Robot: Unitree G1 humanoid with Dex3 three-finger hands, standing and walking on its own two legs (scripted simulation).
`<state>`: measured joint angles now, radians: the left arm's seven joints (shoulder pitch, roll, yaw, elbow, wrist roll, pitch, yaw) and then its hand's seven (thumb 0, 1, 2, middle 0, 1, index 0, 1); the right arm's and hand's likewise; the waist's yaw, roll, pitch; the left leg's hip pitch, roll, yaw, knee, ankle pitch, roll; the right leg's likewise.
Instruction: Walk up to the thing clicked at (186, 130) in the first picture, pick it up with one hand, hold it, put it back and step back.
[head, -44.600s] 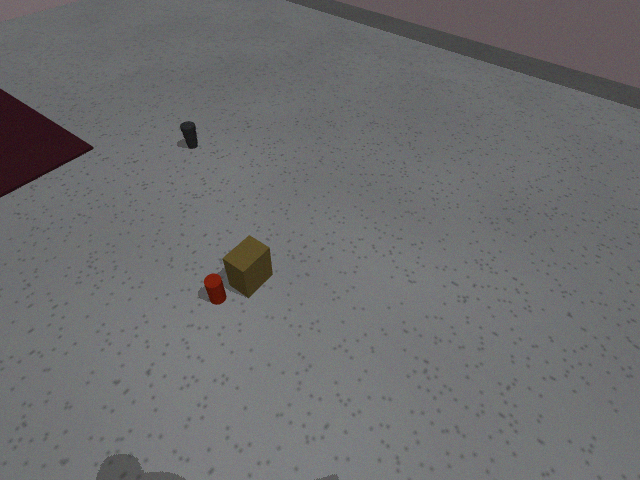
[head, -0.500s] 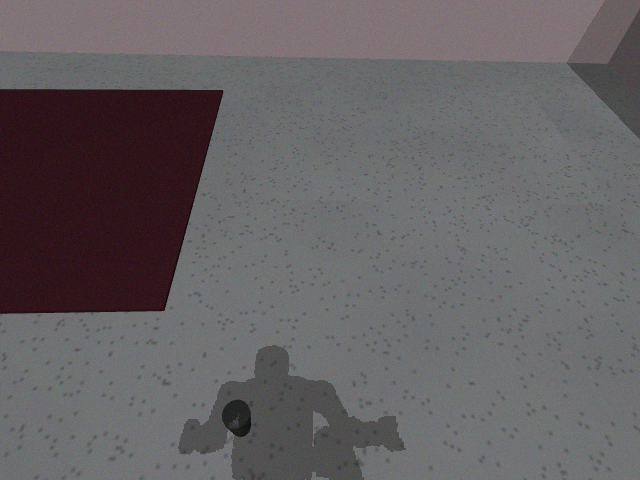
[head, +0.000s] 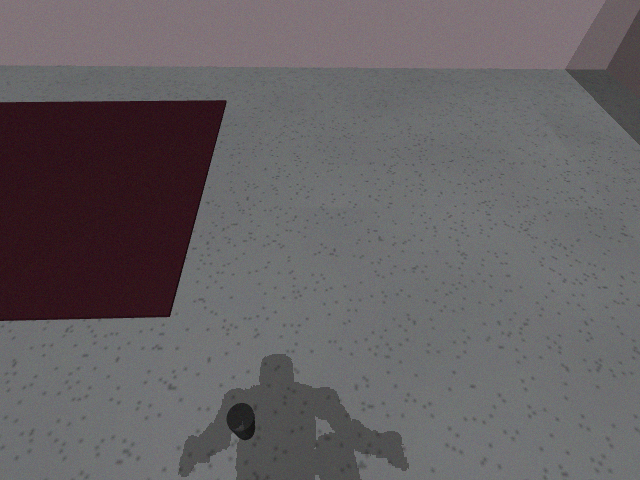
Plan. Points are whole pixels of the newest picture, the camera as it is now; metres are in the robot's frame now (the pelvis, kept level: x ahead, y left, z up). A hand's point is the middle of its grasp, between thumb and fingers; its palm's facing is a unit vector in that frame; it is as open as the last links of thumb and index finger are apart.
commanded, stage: stand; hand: left
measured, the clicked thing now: (243, 424) +0.40 +0.22 -0.72
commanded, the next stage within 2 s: step back in 1.26 s
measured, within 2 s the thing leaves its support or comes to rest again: neither
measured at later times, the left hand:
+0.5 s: hand out of the picture +0.08 +0.24 -0.16, palm faces -0.02 -0.94 -0.33, open 7.4 cm
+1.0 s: hand out of the picture +0.10 +0.25 -0.16, palm faces -0.02 -0.94 -0.33, open 7.4 cm
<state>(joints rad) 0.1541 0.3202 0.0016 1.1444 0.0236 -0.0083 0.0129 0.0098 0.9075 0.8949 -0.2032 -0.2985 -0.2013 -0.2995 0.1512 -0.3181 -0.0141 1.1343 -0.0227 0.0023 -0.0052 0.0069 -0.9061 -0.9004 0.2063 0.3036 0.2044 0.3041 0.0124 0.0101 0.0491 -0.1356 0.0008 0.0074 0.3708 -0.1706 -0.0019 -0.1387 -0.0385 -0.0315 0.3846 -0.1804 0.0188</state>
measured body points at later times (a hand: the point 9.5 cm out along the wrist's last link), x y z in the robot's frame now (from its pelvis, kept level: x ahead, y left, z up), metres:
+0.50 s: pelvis +0.01 +0.00 +0.00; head +0.01 +0.00 +0.45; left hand +0.08 +0.29 -0.13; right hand +0.07 -0.29 -0.14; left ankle +0.02 +0.12 -0.75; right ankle +0.02 -0.13 -0.75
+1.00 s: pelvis +0.02 +0.00 +0.00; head +0.03 +0.00 +0.45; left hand +0.10 +0.30 -0.13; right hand +0.09 -0.30 -0.13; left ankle +0.02 +0.12 -0.75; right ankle +0.02 -0.13 -0.75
